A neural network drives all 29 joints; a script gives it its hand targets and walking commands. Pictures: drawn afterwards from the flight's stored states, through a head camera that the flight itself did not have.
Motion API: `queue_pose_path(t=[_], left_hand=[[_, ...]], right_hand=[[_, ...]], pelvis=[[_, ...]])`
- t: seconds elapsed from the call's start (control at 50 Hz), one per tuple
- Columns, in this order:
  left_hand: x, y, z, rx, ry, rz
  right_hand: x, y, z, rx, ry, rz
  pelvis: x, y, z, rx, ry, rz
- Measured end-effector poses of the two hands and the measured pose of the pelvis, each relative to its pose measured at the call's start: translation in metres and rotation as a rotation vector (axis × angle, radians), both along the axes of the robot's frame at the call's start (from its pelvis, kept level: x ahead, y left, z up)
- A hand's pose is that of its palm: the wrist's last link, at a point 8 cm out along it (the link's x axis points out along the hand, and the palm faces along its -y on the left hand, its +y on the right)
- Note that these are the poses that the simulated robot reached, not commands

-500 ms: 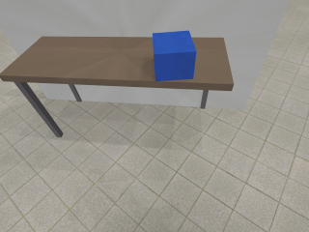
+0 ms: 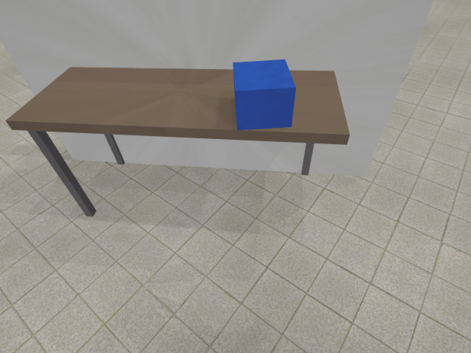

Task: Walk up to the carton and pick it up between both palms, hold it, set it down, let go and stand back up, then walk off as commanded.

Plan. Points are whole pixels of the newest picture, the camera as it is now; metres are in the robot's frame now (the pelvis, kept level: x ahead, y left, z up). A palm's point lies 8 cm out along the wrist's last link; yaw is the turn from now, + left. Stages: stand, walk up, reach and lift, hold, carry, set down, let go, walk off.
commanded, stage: walk off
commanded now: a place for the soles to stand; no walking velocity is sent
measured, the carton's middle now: (261, 94) +0.97 -0.05 -0.04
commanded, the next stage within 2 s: stand in 0.26 s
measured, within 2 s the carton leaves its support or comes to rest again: neither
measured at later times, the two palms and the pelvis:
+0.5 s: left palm out of the picture +0.09 +0.32 -0.08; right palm out of the picture +0.09 -0.31 -0.09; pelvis +0.00 +0.00 +0.00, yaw +0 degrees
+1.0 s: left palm out of the picture +0.07 +0.32 -0.08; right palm out of the picture +0.08 -0.31 -0.09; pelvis -0.01 +0.00 +0.00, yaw +0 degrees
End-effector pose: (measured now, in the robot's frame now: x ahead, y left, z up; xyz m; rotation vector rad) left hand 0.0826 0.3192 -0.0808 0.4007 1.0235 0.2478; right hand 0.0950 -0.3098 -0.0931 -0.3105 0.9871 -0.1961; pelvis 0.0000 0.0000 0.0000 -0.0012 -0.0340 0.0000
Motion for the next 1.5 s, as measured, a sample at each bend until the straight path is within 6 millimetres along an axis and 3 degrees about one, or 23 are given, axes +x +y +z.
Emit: queue_pose_path(t=[0.48, 0.9, 1.5], left_hand=[[0.005, 0.0, 0.0, -0.01, -0.007, -0.005], [-0.012, -0.001, -0.002, -0.024, 0.035, 0.007], [0.005, -0.002, 0.0, -0.029, 0.026, 0.001]], right_hand=[[-0.003, 0.004, -0.001, 0.003, 0.005, 0.016], [-0.018, 0.003, 0.0, 0.006, 0.021, 0.02], [-0.016, 0.004, 0.0, 0.001, 0.038, 0.022]], pelvis=[[-0.002, 0.001, 0.0, 0.0, -0.003, -0.002], [-0.013, -0.001, 0.004, 0.002, -0.002, -0.003], [-0.009, -0.001, 0.005, 0.001, 0.011, -0.003]])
